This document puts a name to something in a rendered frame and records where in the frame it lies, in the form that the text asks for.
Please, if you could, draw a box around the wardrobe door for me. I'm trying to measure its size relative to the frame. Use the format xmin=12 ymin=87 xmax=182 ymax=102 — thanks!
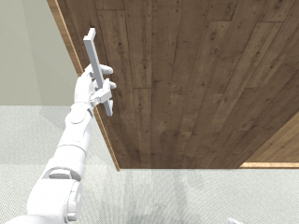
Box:
xmin=57 ymin=0 xmax=299 ymax=170
xmin=245 ymin=112 xmax=299 ymax=163

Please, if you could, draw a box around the robot left hand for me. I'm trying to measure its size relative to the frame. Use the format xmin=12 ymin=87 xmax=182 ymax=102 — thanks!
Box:
xmin=74 ymin=64 xmax=117 ymax=110

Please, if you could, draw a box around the robot left forearm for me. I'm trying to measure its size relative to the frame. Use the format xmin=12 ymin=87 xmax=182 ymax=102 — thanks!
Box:
xmin=26 ymin=103 xmax=94 ymax=215

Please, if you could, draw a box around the handle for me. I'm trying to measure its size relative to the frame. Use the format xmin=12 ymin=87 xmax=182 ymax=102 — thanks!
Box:
xmin=83 ymin=28 xmax=113 ymax=117

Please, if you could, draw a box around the robot left upper arm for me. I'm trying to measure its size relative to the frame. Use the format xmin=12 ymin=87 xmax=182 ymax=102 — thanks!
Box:
xmin=5 ymin=178 xmax=82 ymax=224

